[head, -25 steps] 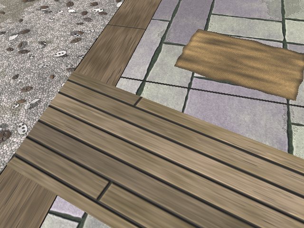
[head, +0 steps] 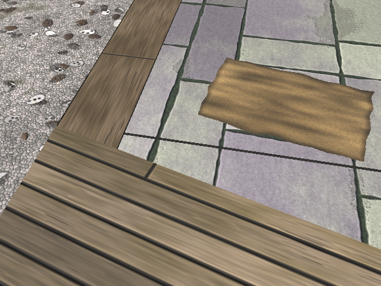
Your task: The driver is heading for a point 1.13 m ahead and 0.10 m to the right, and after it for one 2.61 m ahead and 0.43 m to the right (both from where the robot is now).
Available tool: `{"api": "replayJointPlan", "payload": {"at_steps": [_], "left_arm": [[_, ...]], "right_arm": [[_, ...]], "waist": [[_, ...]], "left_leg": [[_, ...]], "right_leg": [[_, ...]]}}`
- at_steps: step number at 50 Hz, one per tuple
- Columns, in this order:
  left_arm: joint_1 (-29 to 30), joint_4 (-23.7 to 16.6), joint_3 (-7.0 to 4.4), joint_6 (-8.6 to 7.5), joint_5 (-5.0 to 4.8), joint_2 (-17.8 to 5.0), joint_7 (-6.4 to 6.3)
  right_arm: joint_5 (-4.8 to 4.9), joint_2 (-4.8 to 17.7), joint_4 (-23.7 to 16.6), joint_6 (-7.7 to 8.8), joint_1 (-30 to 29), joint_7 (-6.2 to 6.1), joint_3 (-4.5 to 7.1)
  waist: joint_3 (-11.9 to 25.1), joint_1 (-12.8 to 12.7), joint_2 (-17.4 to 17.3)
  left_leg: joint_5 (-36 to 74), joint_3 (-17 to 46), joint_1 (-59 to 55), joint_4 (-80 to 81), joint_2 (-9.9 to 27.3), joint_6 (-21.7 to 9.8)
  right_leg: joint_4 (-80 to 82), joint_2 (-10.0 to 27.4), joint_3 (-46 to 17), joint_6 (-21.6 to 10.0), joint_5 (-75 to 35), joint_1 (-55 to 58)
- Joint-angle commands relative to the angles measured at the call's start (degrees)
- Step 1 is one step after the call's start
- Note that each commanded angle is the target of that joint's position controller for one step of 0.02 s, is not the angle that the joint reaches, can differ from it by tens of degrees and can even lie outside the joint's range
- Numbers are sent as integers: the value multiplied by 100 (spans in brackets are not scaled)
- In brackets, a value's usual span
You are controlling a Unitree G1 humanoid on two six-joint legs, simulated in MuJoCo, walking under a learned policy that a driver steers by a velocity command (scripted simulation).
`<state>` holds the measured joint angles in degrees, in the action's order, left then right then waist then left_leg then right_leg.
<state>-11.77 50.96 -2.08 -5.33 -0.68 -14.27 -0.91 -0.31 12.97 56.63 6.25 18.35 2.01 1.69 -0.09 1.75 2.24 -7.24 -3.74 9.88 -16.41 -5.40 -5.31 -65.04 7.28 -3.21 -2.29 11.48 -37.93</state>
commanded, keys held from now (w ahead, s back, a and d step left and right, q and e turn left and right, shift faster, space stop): w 1.00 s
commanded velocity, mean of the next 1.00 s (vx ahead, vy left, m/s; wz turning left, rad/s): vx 0.50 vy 0.00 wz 0.00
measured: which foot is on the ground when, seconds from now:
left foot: down 0.00-0.32, up 0.34-0.84, down 0.86-1.00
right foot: up 0.00-0.28, down 0.30-0.86, up 0.88-1.00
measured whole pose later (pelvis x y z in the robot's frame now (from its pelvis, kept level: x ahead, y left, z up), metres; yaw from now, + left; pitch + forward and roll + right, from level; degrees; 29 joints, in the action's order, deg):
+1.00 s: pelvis +0.55 -0.01 -0.01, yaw +1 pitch +2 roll +0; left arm -16.5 54.6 -2.8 -5.7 -1.3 -14.8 -0.2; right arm -0.1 13.9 51.9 5.8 10.6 1.9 3.1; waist -1.3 0.2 1.8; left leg -8.3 -3.8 19.2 -25.7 -2.3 -3.9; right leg -68.3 3.0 -1.5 -2.8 19.8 -24.7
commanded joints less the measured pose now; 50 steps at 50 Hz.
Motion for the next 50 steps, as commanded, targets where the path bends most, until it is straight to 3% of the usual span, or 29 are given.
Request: {"api": "replayJointPlan", "payload": {"at_steps": [1, 5, 10, 12, 13, 14, 15, 16, 17, 18, 19, 20, 21, 23, 25, 28, 31, 37, 40, 41, 42, 43, 44, 45, 46, 47, 48, 50], "left_arm": [[-190, -244, -74, 20, 71, -258, -38], [743, -486, -34, -45, 16, -161, 35], [1438, -774, -16, -98, -59, -251, 209], [1288, -802, -58, -150, -60, -380, 267], [954, -733, -117, -173, -54, -491, 273], [176, -496, -247, -187, -44, -707, 255], [-1008, -213, -402, -196, -1, -1144, 208], [-1700, -72, -558, -143, 81, -1789, 202], [-1775, -46, -424, -140, 66, -1284, 224], [-1210, -146, -306, -152, 34, -940, 221], [-636, -286, -230, -138, 28, -728, 222], [-263, -345, -169, -129, 47, -547, 252], [-100, -342, -123, -140, 82, -406, 277], [-223, -207, -134, -169, 97, -420, 302], [-438, -70, -178, -184, 103, -582, 257], [-718, 62, -190, -129, 84, -651, 156], [-936, 157, -194, -95, 45, -721, 94], [-1417, 471, -242, 23, -23, -792, 37], [-1263, 482, -296, 99, -34, -900, 6], [-1138, 456, -306, 126, -27, -944, 4], [-1047, 422, -266, 159, 0, -844, 8], [-1062, 290, -178, 156, 80, -680, 12], [-1799, 275, 52, 22, 76, 126, 93], [-1556, 352, -38, -134, -52, -310, 120], [-992, 149, -145, -225, -190, -718, 133], [-610, 42, -153, -246, -190, -758, 93], [-413, 8, -192, -213, -92, -708, 49], [-664, 54, -215, -50, -37, -475, 26]], "right_arm": [[10, 758, -317, 102, -236, -112, 121], [101, 917, -216, 26, 232, -196, 147], [152, 972, -24, -96, 651, -211, 181], [155, 1043, -16, -158, 593, -224, 215], [150, 1082, -42, -190, 474, -227, 223], [120, 999, -76, -221, 379, -224, 189], [33, 771, -213, -216, 322, -222, 86], [17, 76, -309, -80, 929, -167, -124], [129, 380, -205, 78, 913, -136, -70], [277, 906, -367, 156, 359, -114, 70], [276, 936, -462, 161, -17, -139, 85], [193, 851, -488, 121, -205, -176, 108], [137, 768, -476, 35, -151, -204, 141], [115, 498, -417, -110, 53, -217, 120], [88, 503, -513, -165, -150, -237, 146], [52, 464, -753, -156, -836, -228, 158], [77, 374, -922, -120, -1461, -177, 126], [147, 410, -1257, -47, -2337, -11, 89], [150, 581, -1266, 11, -2095, 60, 151], [142, 717, -1156, 22, -1667, 49, 228], [136, 952, -859, 20, -747, 17, 370], [77, 1372, -612, 10, 349, -40, 503], [33, 1809, -469, -25, 854, -34, 598], [82, 1289, -490, -26, 766, -32, 445], [107, 1038, -577, -9, 249, -48, 367], [84, 867, -705, -3, -264, -53, 307], [32, 698, -736, 10, -580, -26, 258], [-29, 512, -668, 42, -683, 8, 201]], "waist": [[-313, -268, -424], [-310, 73, -436], [-467, 276, -522], [-377, 115, -605], [-198, -111, -663], [250, -497, -606], [1110, -938, -241], [1900, -798, 1237], [2235, -860, 1231], [1322, -740, 826], [853, -565, 399], [474, -403, 104], [293, -211, 169], [188, -63, 237], [42, -35, 132], [-110, -176, 85], [-240, -360, 122], [-554, -573, 122], [-340, -324, 236], [-58, -68, 314], [468, 364, 241], [1293, 723, -260], [2098, 385, -1787], [2180, 520, -1527], [1298, 442, -1242], [837, 256, -704], [460, 79, -441], [329, -227, -639]], "left_leg": [[425, 1184, 609, 1164, 1603, -980], [501, 907, 114, 1062, 1512, -722], [355, 1032, -837, 641, 1883, -642], [685, 1108, -1084, 317, 2014, -549], [1400, 1038, -1085, -68, 1963, -468], [2319, 797, -958, -986, 1673, -334], [1961, 461, -59, -2619, 1320, -123], [-473, 95, 2395, -4915, 314, 335], [-2407, 988, 3189, -5817, 283, 267], [-2045, 1034, 3659, -6095, 654, 140], [-1468, 869, 3503, -5895, 983, 111], [-1075, 783, 3267, -5507, 1168, 145], [-804, 798, 2908, -5164, 1328, 166], [-551, 700, 2567, -4914, 1349, 244], [-180, 674, 2841, -4545, 1367, 329], [595, 648, 3247, -3532, 1364, 422], [1282, 505, 3045, -2485, 1217, 416], [1005, 455, 3181, -1538, 1056, 254], [394, 294, 2502, -1313, 855, 46], [292, 115, 1785, -1263, 652, -51], [369, -10, 553, -1210, 476, -202], [489, 985, -1283, -1360, 1349, -554], [-566, 3767, -3347, -761, 2713, -1510], [-1020, 4572, -3338, -152, 2760, -1447], [-823, 3709, -2588, -80, 2582, -1152], [-285, 2948, -1687, 39, 2380, -985], [207, 2431, -887, 227, 2161, -891], [477, 1895, -181, 562, 1892, -817]], "right_leg": [[826, 239, -10, 153, -930, -109], [2478, -28, 216, 199, -1764, 93], [3330, -188, 243, 82, -1233, 55], [3565, -289, 299, -80, -770, 404], [3684, -437, 430, -180, -615, 938], [3803, -627, 571, -328, -585, 1955], [3650, 6, -128, -680, -718, 3682], [4041, 1403, -2668, -1595, -125, 5955], [4771, 1636, -3974, -1765, 392, 6138], [4809, 1440, -3112, -1419, 383, 5391], [4920, 1191, -2254, -1216, -52, 4533], [5145, 932, -1694, -1111, -447, 3775], [5353, 695, -1253, -992, -688, 3279], [5593, 524, -836, -1037, -1181, 2855], [5706, 498, -557, -1097, -1674, 2854], [5785, 467, -319, -1039, -1868, 3080], [5883, 357, -77, -913, -1585, 3150], [5597, 715, -99, -856, -1481, 4111], [5082, 815, -75, -720, -2485, 4374], [4589, 716, 28, -642, -3443, 4320], [3545, 408, 247, -501, -4027, 4025], [1820, 62, 489, -297, -2795, 2828], [-369, -1039, 446, 106, 872, 432], [-1206, -946, -408, 17, 2040, -262], [-1353, -627, -362, -89, 1680, -665], [-1094, -293, -185, -116, 1117, -479], [-715, -103, -107, -99, 775, -218], [-267, 99, -140, -93, 458, 395]]}}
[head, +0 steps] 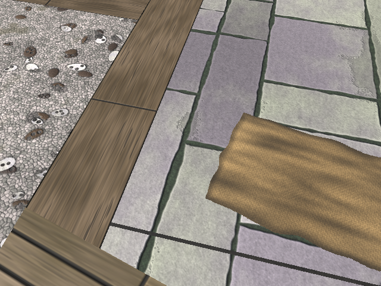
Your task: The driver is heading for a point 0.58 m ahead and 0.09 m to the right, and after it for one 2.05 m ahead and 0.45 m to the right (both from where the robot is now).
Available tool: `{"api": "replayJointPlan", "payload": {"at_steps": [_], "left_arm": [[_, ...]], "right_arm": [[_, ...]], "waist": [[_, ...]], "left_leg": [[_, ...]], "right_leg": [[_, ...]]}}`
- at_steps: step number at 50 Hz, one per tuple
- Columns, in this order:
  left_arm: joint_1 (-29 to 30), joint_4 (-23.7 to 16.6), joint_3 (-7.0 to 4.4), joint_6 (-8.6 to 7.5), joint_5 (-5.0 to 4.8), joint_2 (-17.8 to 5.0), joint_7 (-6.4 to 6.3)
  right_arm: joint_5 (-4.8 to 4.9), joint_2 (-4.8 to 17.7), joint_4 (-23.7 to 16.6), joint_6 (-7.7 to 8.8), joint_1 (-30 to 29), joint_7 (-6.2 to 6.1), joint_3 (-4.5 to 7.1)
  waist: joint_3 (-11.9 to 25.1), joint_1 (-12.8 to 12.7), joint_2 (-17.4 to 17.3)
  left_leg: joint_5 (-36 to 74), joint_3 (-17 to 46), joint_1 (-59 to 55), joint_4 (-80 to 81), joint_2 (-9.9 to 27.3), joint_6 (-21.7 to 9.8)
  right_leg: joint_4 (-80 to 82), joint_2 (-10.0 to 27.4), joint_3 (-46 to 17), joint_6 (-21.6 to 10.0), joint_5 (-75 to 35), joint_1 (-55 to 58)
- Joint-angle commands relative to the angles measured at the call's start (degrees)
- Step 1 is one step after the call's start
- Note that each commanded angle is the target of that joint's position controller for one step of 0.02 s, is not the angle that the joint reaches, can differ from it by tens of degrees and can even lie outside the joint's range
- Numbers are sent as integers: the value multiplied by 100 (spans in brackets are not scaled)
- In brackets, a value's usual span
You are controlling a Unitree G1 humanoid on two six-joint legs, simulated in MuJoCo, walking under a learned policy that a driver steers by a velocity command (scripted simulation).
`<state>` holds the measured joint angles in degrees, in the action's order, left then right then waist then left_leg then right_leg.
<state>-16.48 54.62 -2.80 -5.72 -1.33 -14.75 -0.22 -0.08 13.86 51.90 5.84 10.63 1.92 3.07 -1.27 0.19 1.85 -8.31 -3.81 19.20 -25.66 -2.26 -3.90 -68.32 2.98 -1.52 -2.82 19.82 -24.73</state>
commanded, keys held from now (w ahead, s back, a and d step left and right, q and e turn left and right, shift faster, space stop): w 0.64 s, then no key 0.18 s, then e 0.18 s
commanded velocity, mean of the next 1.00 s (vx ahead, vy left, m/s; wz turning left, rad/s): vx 0.41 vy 0.00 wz -0.03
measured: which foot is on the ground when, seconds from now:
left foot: down 0.00-0.44, up 0.46-0.88, down 0.90-1.00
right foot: up 0.00-0.40, down 0.42-0.92, up 0.94-1.00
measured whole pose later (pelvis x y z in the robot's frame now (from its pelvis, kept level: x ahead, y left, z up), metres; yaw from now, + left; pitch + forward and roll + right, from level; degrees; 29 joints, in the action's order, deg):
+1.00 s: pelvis +0.49 -0.04 -0.01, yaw -3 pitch +2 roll -1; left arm -15.3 55.6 -2.9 -2.4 -1.2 -14.6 -1.0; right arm -0.9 12.9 50.1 3.7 2.2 -0.6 2.7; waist -2.4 -2.4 0.8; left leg -4.2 -2.8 26.5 -28.4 1.7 -1.8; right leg -56.6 -2.3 -1.4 0.6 33.4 -18.0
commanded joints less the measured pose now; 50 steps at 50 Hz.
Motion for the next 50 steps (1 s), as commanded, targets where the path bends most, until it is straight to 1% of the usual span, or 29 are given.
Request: {"api": "replayJointPlan", "payload": {"at_steps": [1, 4, 6, 10, 15, 18, 19, 20, 21, 22, 23, 24, 25, 26, 27, 28, 30, 33, 36, 39, 42, 43, 44, 45, 46, 47, 48, 49, 50], "left_arm": [[-268, -291, -135, 54, 30, -309, -50], [218, -473, -160, 136, 86, -318, -77], [633, -600, -167, 131, 111, -301, -66], [1390, -792, -114, 84, 78, -178, 8], [2152, -1070, -58, 28, 11, -194, 160], [2047, -1133, -93, -32, 0, -349, 247], [1718, -1058, -151, -47, 7, -471, 249], [1007, -838, -262, -52, 29, -648, 230], [-65, -527, -408, -51, 63, -982, 183], [-908, -387, -548, -26, 180, -1586, 137], [-1020, -319, -460, -1, 112, -1342, 165], [-581, -393, -333, -12, 68, -960, 167], [-82, -522, -262, -9, 78, -725, 155], [331, -578, -201, -14, 118, -564, 178], [550, -597, -150, -40, 163, -397, 196], [596, -562, -134, -50, 189, -355, 213], [419, -446, -162, -86, 171, -463, 196], [160, -315, -197, -79, 186, -659, 91], [89, -236, -156, -5, 190, -625, 14], [-214, -54, -150, 54, 154, -702, -20], [-249, 88, -153, 147, 100, -692, -50], [-203, 113, -166, 180, 75, -715, -61], [-74, 102, -176, 213, 36, -733, -75], [-110, 70, -172, 232, 49, -710, -79], [-271, -70, -113, 201, 155, -530, -73], [-885, 6, 35, 180, 142, -40, -64], [-794, -30, -20, 216, 36, -334, -65], [-398, -158, -170, 300, -68, -745, -88], [-106, -245, -202, 420, -92, -709, -150]], "right_arm": [[-34, 474, -133, 95, 176, 11, 77], [-20, 741, 4, 100, 441, -88, 142], [-4, 772, 74, 59, 625, -155, 145], [53, 814, 204, 11, 952, -211, 135], [94, 874, 457, -94, 1398, -227, 165], [118, 971, 505, -168, 1323, -261, 221], [123, 1025, 478, -189, 1190, -265, 237], [125, 988, 444, -217, 1045, -266, 222], [78, 815, 364, -223, 1002, -265, 150], [-4, 284, 232, -140, 1504, -229, -16], [80, 151, 318, 10, 1631, -182, -81], [231, 736, 226, 114, 1153, -152, 73], [285, 826, 97, 155, 695, -154, 90], [228, 759, 72, 132, 481, -192, 108], [151, 713, 93, 55, 492, -231, 157], [131, 573, 130, -33, 638, -239, 153], [106, 393, 148, -142, 706, -259, 145], [36, 456, -58, -175, 123, -282, 183], [-11, 243, -175, -138, -299, -235, 113], [15, 210, -267, -150, -759, -178, 62], [-9, 377, -358, -135, -959, -129, 74], [-34, 495, -354, -108, -864, -125, 110], [-67, 600, -265, -68, -575, -132, 155], [-125, 839, -106, -23, -163, -170, 239], [-217, 1279, -63, 2, 266, -228, 329], [-178, 1444, -73, -107, 568, -288, 371], [-65, 1097, -161, -206, 666, -295, 269], [-39, 966, -264, -259, 366, -311, 224], [-40, 828, -355, -295, -66, -359, 177]], "waist": [[373, -122, -602], [83, -92, -461], [1, 9, -432], [-145, 244, -495], [-382, 479, -523], [-284, 280, -650], [-83, 68, -723], [330, -318, -697], [1040, -727, -497], [1979, -681, 716], [2491, -641, 1412], [1703, -631, 925], [1079, -507, 577], [620, -313, 168], [404, -117, 183], [345, 22, 290], [233, 108, 253], [-27, 50, 101], [-14, -5, 171], [83, -206, 222], [92, -216, 296], [147, -118, 312], [252, 73, 282], [494, 202, 86], [1168, 159, -416], [1960, 125, -1534], [2498, 321, -1510], [2063, 291, -1075], [1513, 160, -800]], "left_leg": [[689, 1720, -945, 1619, 1532, -1000], [960, 1404, -880, 1882, 1535, -1064], [1030, 1227, -1054, 1935, 1479, -981], [972, 818, -1224, 1958, 1284, -764], [957, 823, -2025, 1651, 1579, -742], [1634, 872, -2389, 1222, 1780, -618], [2444, 802, -2379, 868, 1738, -546], [3308, 597, -2231, 72, 1509, -424], [3062, 357, -1463, -1244, 1186, -236], [777, 63, 681, -3537, 409, 147], [-2392, 726, 1877, -4725, -114, 230], [-2220, 1043, 2449, -5216, 297, 103], [-1697, 879, 2502, -5102, 611, 17], [-1230, 759, 2253, -4709, 849, 30], [-936, 791, 1901, -4317, 1028, 36], [-769, 793, 1585, -4132, 1090, 55], [-543, 722, 1507, -3826, 1121, 134], [203, 690, 2025, -2941, 1114, 298], [1034, 439, 1468, -1670, 858, 350], [1557, 317, 999, -966, 600, 343], [1156, 456, 946, -550, 518, 206], [967, 510, 815, -380, 485, 141], [1130, 480, 452, -13, 413, 64], [2205, 430, -287, 343, 418, -27], [4632, 996, -1759, -212, 1190, -319], [5894, 2164, -3531, -484, 2549, -1308], [5010, 2722, -3462, -189, 2857, -1566], [3607, 2418, -2815, 148, 2624, -1354], [2327, 2050, -2131, 420, 2364, -1123]], "right_leg": [[232, 553, -263, -11, -425, -860], [962, 626, -203, 151, -1033, -1336], [1595, 614, -173, 222, -1640, -1609], [2871, 400, 36, 230, -2553, -1421], [3638, 237, 123, 142, -2261, -1534], [3905, 108, 184, -77, -1669, -1133], [3979, -51, 317, -173, -1533, -567], [4099, -253, 488, -309, -1587, 432], [3930, 15, 182, -554, -1756, 2058], [4012, 1520, -2073, -1318, -1463, 4375], [5004, 2106, -4069, -1792, -740, 4971], [5108, 1878, -3460, -1468, -359, 4342], [5206, 1649, -2593, -1232, -557, 3481], [5431, 1400, -1972, -1106, -982, 2580], [5625, 1171, -1541, -987, -1269, 1996], [5798, 1067, -1307, -963, -1376, 1652], [6022, 996, -990, -1060, -1737, 1380], [6122, 985, -670, -1078, -2593, 1491], [5847, 621, 100, -807, -4095, 1324], [5653, 620, 210, -732, -4090, 1521], [5193, 829, -56, -689, -4137, 2036], [4957, 877, -225, -635, -4130, 2183], [4623, 804, -310, -536, -4061, 2257], [4073, 483, -269, -354, -3986, 2182], [3055, 66, -120, -114, -2689, 1383], [1196, -595, 209, 283, 610, -274], [55, -643, -200, 401, 2410, -665], [-375, -400, -315, 408, 2112, -958], [-371, -178, -197, 452, 1707, -1134]]}}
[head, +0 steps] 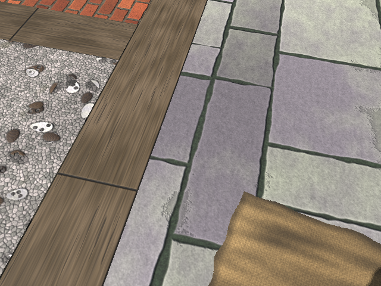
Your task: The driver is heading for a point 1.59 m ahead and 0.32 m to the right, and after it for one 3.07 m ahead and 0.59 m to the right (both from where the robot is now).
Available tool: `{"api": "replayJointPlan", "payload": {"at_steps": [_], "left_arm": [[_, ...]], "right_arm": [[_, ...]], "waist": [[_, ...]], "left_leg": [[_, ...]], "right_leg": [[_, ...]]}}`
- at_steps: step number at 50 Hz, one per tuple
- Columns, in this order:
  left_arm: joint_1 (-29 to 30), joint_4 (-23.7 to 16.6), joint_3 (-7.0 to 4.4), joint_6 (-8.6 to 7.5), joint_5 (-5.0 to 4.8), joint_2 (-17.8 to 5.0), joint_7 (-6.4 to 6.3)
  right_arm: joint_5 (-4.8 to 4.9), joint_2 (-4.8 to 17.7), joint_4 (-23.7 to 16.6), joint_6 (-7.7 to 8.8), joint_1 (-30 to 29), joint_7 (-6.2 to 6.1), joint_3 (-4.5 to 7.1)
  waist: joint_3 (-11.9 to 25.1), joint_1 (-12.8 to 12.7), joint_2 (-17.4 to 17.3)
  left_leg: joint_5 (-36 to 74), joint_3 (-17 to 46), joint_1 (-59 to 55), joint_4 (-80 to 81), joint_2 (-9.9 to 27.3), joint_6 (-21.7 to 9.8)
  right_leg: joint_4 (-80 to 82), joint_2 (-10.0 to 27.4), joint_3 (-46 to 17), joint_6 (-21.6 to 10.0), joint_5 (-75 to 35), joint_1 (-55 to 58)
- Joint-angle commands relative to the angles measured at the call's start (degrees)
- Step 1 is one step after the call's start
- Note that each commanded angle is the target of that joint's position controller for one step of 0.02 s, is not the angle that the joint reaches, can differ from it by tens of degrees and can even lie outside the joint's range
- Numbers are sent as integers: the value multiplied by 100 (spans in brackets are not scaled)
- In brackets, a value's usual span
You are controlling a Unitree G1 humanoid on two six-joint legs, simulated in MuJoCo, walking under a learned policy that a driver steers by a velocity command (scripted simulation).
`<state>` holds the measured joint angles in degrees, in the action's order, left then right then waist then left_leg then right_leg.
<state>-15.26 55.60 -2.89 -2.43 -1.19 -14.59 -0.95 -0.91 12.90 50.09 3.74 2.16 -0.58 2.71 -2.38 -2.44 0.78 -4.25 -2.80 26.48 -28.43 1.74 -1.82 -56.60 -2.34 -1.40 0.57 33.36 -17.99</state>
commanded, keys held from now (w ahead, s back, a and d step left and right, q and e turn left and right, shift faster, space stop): e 0.46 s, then no key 0.54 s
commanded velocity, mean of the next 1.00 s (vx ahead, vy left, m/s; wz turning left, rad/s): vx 0.03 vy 0.00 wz -0.33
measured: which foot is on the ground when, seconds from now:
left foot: down 0.00-0.32, up 0.34-0.76, down 0.78-1.00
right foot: up 0.00-0.30, down 0.32-1.00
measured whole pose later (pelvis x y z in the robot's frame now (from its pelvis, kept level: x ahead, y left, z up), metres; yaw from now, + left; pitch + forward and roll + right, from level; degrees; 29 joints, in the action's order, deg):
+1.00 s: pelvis +0.05 -0.02 +0.01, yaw -20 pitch -1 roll +0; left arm -8.7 49.0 -3.1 1.1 0.5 -14.8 -1.2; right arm -0.4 14.1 56.1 1.7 6.2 -0.7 2.5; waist -2.0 0.2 1.0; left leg -15.1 0.0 12.6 -28.2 0.4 0.4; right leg -28.8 -3.0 -4.9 -1.0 15.3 -12.8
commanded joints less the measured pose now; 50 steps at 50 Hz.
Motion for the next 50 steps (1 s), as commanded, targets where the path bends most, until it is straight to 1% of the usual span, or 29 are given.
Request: {"api": "replayJointPlan", "payload": {"at_steps": [1, 2, 3, 5, 8, 10, 12, 14, 15, 16, 17, 18, 19, 20, 21, 22, 25, 29, 34, 36, 37, 38, 39, 40, 41, 42, 44, 46, 50], "left_arm": [[-170, -361, -225, 234, -60, -660, -135], [-223, -399, -259, 369, -16, -609, -186], [-299, -440, -257, 457, 15, -501, -208], [-376, -513, -280, 514, 34, -411, -219], [-123, -703, -274, 525, 51, -388, -153], [10, -803, -288, 531, 51, -456, -88], [36, -876, -323, 553, 57, -544, -29], [-201, -844, -361, 577, 80, -559, 25], [-388, -773, -405, 592, 109, -612, 38], [-501, -775, -462, 589, 146, -770, 28], [-480, -949, -567, 586, 148, -1378, -77], [-412, -1111, -554, 435, 333, -1639, -32], [-99, -1172, -534, 265, 378, -1524, -15], [222, -1234, -523, 163, 266, -1429, -36], [477, -1320, -469, 140, 155, -1227, -51], [586, -1359, -421, 139, 92, -1103, -72], [300, -1320, -315, 124, 120, -830, -133], [198, -1241, -301, 136, 122, -855, -170], [423, -1209, -282, 202, 179, -935, -92], [548, -1181, -232, 227, 150, -859, -75], [636, -1163, -198, 243, 112, -805, -77], [560, -1117, -175, 242, 85, -768, -82], [413, -1112, -130, 211, 153, -650, -88], [126, -1119, -131, 166, 231, -566, -55], [252, -1122, -104, 167, 237, -473, -55], [503, -1123, -127, 180, 229, -611, -54], [748, -1117, -171, 272, 183, -707, -76], [715, -1063, -176, 324, 181, -696, -62], [699, -897, -168, 282, 167, -616, -32]], "right_arm": [[43, 806, -214, -117, 416, -137, 176], [-4, 784, -224, -146, 205, -160, 171], [-54, 829, -206, -177, 74, -168, 193], [-85, 882, -185, -190, -14, -212, 219], [-21, 1020, -173, -210, -127, -281, 267], [15, 1125, -157, -263, -150, -307, 296], [81, 1198, -128, -323, -131, -306, 318], [186, 1234, -110, -395, -214, -287, 332], [222, 1132, -67, -432, -156, -268, 317], [236, 919, 50, -486, 83, -228, 291], [65, 568, -48, -510, 218, -160, 220], [40, 741, -380, -463, -499, -209, 289], [98, 882, -426, -456, -633, -236, 337], [112, 957, -338, -448, -422, -260, 380], [56, 1013, -179, -450, -253, -303, 424], [10, 1027, -131, -439, -162, -319, 444], [87, 873, -92, -385, -40, -289, 427], [114, 700, -114, -362, -205, -242, 332], [172, 807, -48, -321, -105, -128, 290], [171, 795, 21, -282, 59, -90, 269], [152, 749, 92, -251, 229, -60, 249], [93, 794, 150, -221, 375, -32, 241], [2, 1070, 191, -203, 562, -34, 278], [-15, 1485, 201, -222, 504, -46, 350], [8, 1145, 211, -240, 276, -25, 258], [15, 888, 164, -228, 80, -3, 188], [17, 957, 164, -173, 28, 12, 176], [43, 967, 250, -112, 133, -3, 156], [68, 896, 375, -151, 277, -58, 106]], "waist": [[1164, 293, -615], [940, 162, -801], [756, 82, -951], [703, 19, -977], [848, 59, -876], [909, 82, -872], [901, 78, -874], [846, -93, -785], [801, -154, -635], [536, -168, -51], [299, 114, 1689], [227, -87, 1606], [195, 61, 1059], [218, 254, 879], [336, 322, 629], [403, 357, 615], [729, 319, 587], [699, 159, 713], [534, 64, 780], [521, 159, 717], [528, 305, 631], [561, 381, 488], [791, 313, 118], [862, -56, -797], [845, -33, -1168], [738, 27, -1046], [620, 141, -850], [572, 169, -592], [441, 274, -229]], "left_leg": [[768, 1627, -2073, 1034, 1789, -1207], [-119, 1388, -1420, 1308, 1637, -1101], [-445, 1115, -911, 1515, 1502, -1084], [-366, 734, -644, 1647, 1483, -1152], [-206, 428, -773, 1658, 1601, -1176], [-265, 321, -901, 1660, 1698, -1131], [-491, 246, -1065, 1583, 1777, -1019], [-904, 43, -1035, 1299, 1706, -759], [-1179, -113, -895, 945, 1548, -530], [-1610, -476, -455, 42, 1181, -104], [-2923, -1042, 982, -1925, 346, 509], [-3340, 25, 1416, -2866, -161, 497], [-2816, 417, 1443, -3323, -84, 382], [-2226, 541, 1480, -3384, -28, 303], [-1906, 594, 1425, -3434, 25, 303], [-1638, 589, 1335, -3508, 5, 339], [-1229, 621, 1192, -3426, -58, 412], [-1106, 620, 845, -2168, 24, 545], [-1511, 410, -274, -1155, -21, 532], [-1338, 341, -670, -515, -55, 447], [-782, 273, -1041, 190, -86, 368], [88, 366, -1525, 821, -11, 261], [1122, 842, -2166, 806, 491, 88], [2155, 1309, -2437, 515, 1034, -311], [1556, 1552, -2017, 627, 1257, -761], [871, 1511, -1766, 749, 1114, -718], [265, 1168, -1563, 727, 734, -359], [-7, 925, -1456, 640, 515, -149], [-186, 693, -1521, 461, 301, -46]], "right_leg": [[-1334, 523, -181, 184, 13, -1702], [-1132, 631, -141, 215, -294, -1348], [-988, 571, 38, 231, -495, -1046], [-640, 558, 190, 202, -726, -801], [199, 669, 254, 117, -1108, -525], [616, 652, 354, 49, -1250, -303], [1043, 610, 460, -57, -1279, -114], [1933, 482, 656, -267, -1709, 364], [2406, 345, 678, -442, -1860, 682], [3246, 577, 45, -738, -2186, 924], [3836, 2024, -2095, -1384, -3451, 1341], [4250, 2418, -2992, -2064, -3157, 585], [4299, 2113, -2504, -1847, -2856, 533], [4221, 1843, -2080, -1474, -2715, 583], [4110, 1664, -1835, -1210, -2656, 666], [4049, 1563, -1668, -1138, -2928, 657], [3910, 1454, -1455, -1187, -3670, 1128], [3873, 1396, -1392, -1205, -3573, 1425], [3765, 1393, -1478, -1367, -3626, 886], [3561, 1351, -1530, -1311, -3966, 872], [3407, 1248, -1470, -1179, -4086, 818], [3311, 1109, -1424, -960, -3989, 688], [3031, 843, -1235, -677, -3476, 435], [2597, 224, -702, -423, -2379, 40], [2711, 116, -480, -217, -1735, 135], [2776, 195, -460, -151, -1875, 363], [2816, 228, -511, -203, -2564, 558], [2953, 299, -606, -284, -2931, 764], [3071, 316, -652, -339, -3068, 700]]}}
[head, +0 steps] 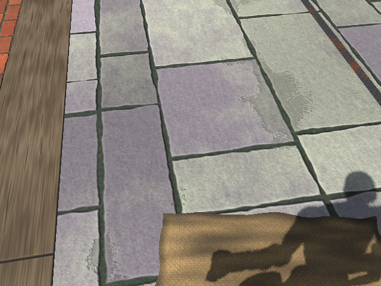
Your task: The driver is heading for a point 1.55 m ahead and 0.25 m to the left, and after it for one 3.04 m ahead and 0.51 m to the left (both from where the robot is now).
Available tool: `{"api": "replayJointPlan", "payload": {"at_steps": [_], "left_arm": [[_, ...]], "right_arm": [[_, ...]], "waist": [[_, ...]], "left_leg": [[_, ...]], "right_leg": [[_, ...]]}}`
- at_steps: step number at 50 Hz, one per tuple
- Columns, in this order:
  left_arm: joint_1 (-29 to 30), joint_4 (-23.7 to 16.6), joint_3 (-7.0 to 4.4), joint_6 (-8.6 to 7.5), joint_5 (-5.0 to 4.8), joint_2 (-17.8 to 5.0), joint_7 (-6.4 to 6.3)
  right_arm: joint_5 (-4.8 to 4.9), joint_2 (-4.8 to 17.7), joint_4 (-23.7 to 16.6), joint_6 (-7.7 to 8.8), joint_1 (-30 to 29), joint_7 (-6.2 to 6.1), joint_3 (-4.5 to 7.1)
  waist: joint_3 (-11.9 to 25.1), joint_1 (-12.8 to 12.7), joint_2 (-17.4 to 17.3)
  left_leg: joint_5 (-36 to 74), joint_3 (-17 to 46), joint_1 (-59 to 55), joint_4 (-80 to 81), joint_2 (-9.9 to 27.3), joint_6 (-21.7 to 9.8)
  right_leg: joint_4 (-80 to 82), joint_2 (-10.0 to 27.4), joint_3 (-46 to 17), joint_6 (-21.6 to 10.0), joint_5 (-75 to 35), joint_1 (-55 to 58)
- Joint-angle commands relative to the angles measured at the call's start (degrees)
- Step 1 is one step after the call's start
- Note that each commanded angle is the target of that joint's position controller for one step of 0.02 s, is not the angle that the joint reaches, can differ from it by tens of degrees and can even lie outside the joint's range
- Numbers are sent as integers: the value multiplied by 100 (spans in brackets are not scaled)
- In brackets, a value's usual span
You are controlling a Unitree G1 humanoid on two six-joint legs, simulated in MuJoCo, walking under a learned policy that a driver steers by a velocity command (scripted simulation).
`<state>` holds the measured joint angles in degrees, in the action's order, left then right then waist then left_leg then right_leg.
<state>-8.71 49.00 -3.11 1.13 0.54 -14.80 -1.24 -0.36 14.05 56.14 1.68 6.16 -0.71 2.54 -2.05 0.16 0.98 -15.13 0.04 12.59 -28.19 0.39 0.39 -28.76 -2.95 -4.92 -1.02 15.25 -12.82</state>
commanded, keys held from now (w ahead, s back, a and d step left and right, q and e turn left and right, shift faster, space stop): no key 0.88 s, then w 0.12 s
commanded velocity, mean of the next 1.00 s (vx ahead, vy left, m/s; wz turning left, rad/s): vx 0.01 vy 0.00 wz -0.02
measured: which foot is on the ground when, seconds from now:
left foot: down 0.00-1.00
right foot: down 0.00-1.00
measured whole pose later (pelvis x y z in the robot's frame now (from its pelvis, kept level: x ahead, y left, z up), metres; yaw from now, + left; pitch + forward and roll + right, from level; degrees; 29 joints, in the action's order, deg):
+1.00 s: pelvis +0.01 +0.01 +0.00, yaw +0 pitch -1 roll +0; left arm -13.6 62.3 -1.5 -0.7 -0.5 -12.6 -2.0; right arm 0.7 13.2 61.9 1.3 14.1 -1.9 1.0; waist -0.7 0.3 0.0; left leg -19.0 -0.1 12.3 -30.8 -1.0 -2.3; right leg -33.9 -1.3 -3.8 -1.6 23.2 -13.4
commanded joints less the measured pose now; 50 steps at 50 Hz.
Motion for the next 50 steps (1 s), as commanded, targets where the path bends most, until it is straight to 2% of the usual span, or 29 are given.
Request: {"api": "replayJointPlan", "payload": {"at_steps": [1, 7, 25, 44, 45, 46, 47, 48, 50], "left_arm": [[41, -193, -143, -87, -6, -588, -1], [-15, 70, -119, -137, -8, -584, -17], [-161, 721, -20, -167, -28, -516, -63], [-387, 1137, 66, -156, -43, -387, -101], [-497, 1204, 85, -150, -43, -318, -103], [-520, 1220, 76, -145, -73, -327, -113], [-489, 1183, 59, -158, -98, -377, -118], [-396, 1110, 57, -206, -106, -389, -112], [-197, 954, 106, -386, -145, -145, -51]], "right_arm": [[11, 771, -211, 38, -116, -54, 113], [4, 726, -84, -17, -121, -56, 64], [2, 659, 304, -38, 180, -84, -32], [12, 523, 426, -27, 647, -113, -108], [12, 480, 482, -34, 761, -118, -118], [50, 570, 490, -52, 796, -134, -82], [89, 708, 464, -62, 823, -149, -34], [113, 792, 440, -43, 918, -155, -4], [162, 1060, 489, 63, 1306, -139, 102]], "waist": [[380, 30, -181], [252, 58, -11], [122, 33, -103], [26, 18, -102], [154, 15, -133], [53, 26, -213], [-132, 50, -343], [-352, 106, -480], [-504, 211, -1049]], "left_leg": [[866, 384, -149, 411, 410, -264], [713, 300, -179, 378, 307, -235], [514, 237, -109, 497, 175, -202], [479, 229, -36, 543, 127, -242], [-141, 207, -81, 605, 87, -262], [-1116, 241, -8, 641, 50, -344], [-2100, 443, 125, 739, 141, -498], [-2821, 849, 207, 974, 404, -695], [-3513, 2272, -78, 1711, 1396, -1248]], "right_leg": [[311, 379, -305, -174, -1239, 155], [413, 393, -317, -129, -1088, 93], [493, 352, -186, -80, -895, 135], [513, 313, -70, -14, -818, 76], [507, 239, 13, -23, -268, 117], [362, 98, 149, -68, 630, -57], [165, 4, 244, -132, 1507, -379], [-56, 11, 277, -190, 1894, -766], [-1036, 42, 590, -166, 1238, -1357]]}}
